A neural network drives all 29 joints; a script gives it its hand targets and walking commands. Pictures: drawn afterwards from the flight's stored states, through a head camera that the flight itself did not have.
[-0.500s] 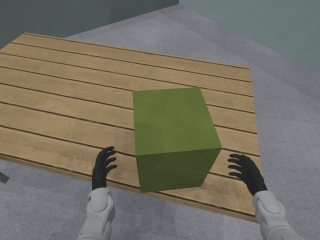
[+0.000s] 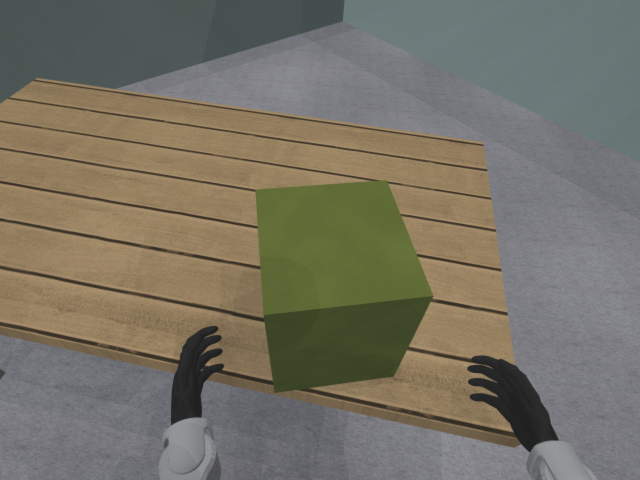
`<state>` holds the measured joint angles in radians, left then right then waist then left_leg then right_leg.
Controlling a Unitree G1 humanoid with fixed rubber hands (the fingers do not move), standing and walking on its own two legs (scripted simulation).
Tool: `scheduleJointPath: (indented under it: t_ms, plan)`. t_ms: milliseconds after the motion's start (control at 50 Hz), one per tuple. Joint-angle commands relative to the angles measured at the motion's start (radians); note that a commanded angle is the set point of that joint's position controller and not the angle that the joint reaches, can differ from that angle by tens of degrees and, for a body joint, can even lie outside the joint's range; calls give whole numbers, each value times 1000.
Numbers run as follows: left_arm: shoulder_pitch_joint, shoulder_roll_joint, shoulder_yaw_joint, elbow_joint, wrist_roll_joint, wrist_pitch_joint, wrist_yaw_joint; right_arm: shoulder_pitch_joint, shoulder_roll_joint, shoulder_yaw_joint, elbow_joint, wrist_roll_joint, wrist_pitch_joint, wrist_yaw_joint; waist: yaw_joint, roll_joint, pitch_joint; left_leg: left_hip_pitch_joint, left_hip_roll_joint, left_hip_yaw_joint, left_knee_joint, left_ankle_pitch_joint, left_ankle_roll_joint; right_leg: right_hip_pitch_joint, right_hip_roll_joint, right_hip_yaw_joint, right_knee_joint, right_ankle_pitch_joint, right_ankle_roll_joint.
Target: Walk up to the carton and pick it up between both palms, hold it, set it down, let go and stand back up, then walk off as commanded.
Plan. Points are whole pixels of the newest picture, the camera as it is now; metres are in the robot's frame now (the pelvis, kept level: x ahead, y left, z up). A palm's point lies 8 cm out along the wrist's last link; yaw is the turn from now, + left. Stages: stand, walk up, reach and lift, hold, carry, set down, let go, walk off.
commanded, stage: set down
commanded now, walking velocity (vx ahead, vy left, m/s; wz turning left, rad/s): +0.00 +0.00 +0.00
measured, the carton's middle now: (329, 289) +0.40 +0.03 -0.04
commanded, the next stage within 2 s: none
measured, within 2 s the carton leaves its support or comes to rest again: neither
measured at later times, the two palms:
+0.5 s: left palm (192, 416) +0.19 +0.18 -0.03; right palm (541, 453) +0.19 -0.25 -0.04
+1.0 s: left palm (177, 426) +0.18 +0.20 -0.05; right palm (532, 462) +0.19 -0.24 -0.05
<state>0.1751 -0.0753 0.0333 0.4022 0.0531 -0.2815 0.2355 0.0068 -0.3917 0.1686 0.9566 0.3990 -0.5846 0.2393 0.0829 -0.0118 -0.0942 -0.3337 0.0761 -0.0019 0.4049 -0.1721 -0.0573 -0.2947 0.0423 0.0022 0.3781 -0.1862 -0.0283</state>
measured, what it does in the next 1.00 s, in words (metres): stands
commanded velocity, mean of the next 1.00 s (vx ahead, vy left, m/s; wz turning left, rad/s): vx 0.00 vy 0.00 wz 0.00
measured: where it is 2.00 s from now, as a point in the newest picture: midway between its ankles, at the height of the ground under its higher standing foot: outside the picture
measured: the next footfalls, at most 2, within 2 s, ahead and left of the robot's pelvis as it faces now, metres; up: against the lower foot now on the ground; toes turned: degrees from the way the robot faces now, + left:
none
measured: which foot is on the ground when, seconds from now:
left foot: down 0.00-1.00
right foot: down 0.00-1.00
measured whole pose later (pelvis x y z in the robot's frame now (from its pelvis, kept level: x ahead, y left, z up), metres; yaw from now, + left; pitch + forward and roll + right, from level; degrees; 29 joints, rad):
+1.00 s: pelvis +0.01 +0.00 +0.00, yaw +0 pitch +3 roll -1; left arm 0.27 0.03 0.05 0.42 0.05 -0.19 0.14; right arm 0.16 -0.33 0.13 0.83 0.37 -0.48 0.18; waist 0.04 -0.03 -0.06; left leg -0.27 0.08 0.00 0.40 -0.20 -0.06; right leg -0.23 0.04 0.00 0.38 -0.21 -0.03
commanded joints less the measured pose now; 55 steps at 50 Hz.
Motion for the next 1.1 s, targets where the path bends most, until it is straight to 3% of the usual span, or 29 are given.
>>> scheduleJointPath:
  t_ms: [0, 40, 120, 180, 340, 460, 480, 560, 620, 660, 680, 720, 780, 820, 860, 900, 1080]
  plan:
    - [-53, 48, -38, -189, -9, -50, 12, -84, -198, -87, -169, 68, -44, 15, -30, -80, -113, 241, -67, 20, -1, 117, 36, 46, 14, -12, -37, -50, -55]
    - [-24, 48, -32, -167, -7, -40, 13, -55, -201, -93, -181, 57, -41, 16, -20, -109, -91, 232, -69, 23, -7, 92, 45, 40, 14, -9, -40, -66, -54]
    - [4, 46, -43, -183, 1, -32, 10, -2, -197, -97, -195, 54, -32, 21, -34, -99, -73, 249, -67, 23, -9, 96, 39, 39, 17, -12, -42, -63, -55]
    - [11, 55, -38, -190, -7, -39, 10, 8, -200, -98, -219, 51, -30, 25, -20, -106, -72, 241, -69, 28, -10, 87, 41, 43, 15, -12, -39, -76, -51]
    - [-22, 95, -50, -175, -25, -25, -3, 17, -180, -120, -239, 19, -7, 14, -41, -123, -66, 229, -70, 31, -16, -11, 54, 15, 0, -4, -46, -151, -45]
    - [58, 105, -9, -154, 1, -23, -28, 92, -151, -83, -223, 19, -11, -3, -35, -100, -87, 249, -85, 41, 2, 142, 45, 105, 1, 5, -37, 43, -39]
    - [60, 113, 0, -128, 3, -18, -41, 86, -138, -78, -224, 11, -12, -11, -44, -116, -78, 232, -89, 40, 0, 140, 50, 116, -5, 13, -45, 61, -35]
    - [59, 121, -7, -153, 6, -9, -52, 85, -133, -77, -223, 6, -9, -19, -46, -82, -83, 250, -88, 33, -3, 158, 44, 124, -6, 12, -49, 79, -35]
    - [81, 142, 22, -95, 6, -2, -70, 109, -107, -54, -214, -11, 4, -28, -48, -117, -55, 225, -95, 43, -9, 167, 54, 152, -10, 22, -50, 129, -26]
    - [80, 157, 21, -80, 7, 10, -85, 117, -90, -56, -210, -25, 12, -41, -61, -101, -65, 240, -101, 46, -9, 179, 49, 153, -14, 27, -58, 164, -22]
    - [68, 160, 23, -145, 7, -5, -78, 104, -96, -62, -254, -19, 3, -38, -48, -81, -95, 247, -96, 40, -3, 200, 43, 159, -12, 22, -48, 183, -28]
    - [89, 166, 18, -106, -4, 5, -86, 106, -95, -76, -240, -37, 13, -44, -59, -97, -68, 256, -92, 35, -11, 194, 45, 143, -8, 17, -58, 166, -28]
    - [64, 171, 19, -119, 1, 14, -84, 100, -86, -78, -243, -42, 25, -46, -56, -67, -60, 264, -89, 35, -16, 168, 43, 118, -9, 11, -65, 111, -28]
    - [57, 199, 31, -111, -18, 22, -94, 93, -82, -81, -258, -59, 35, -57, -65, -96, -75, 248, -97, 45, -20, 152, 51, 138, -16, 19, -69, 122, -18]
    - [55, 202, 18, -127, -26, 28, -91, 82, -87, -105, -268, -68, 43, -60, -63, -62, -65, 259, -90, 40, -29, 153, 45, 116, -10, 11, -74, 99, -25]
    - [56, 203, 14, -107, -35, 54, -102, 92, -74, -111, -270, -85, 66, -65, -73, -91, -41, 265, -88, 44, -36, 113, 55, 100, -10, 12, -88, 37, -22]
    - [41, 236, 25, -114, -37, 115, -118, 96, -37, -122, -299, -138, 124, -92, -69, -70, -31, 273, -92, 52, -49, 120, 56, 119, -23, 20, -98, 79, -14]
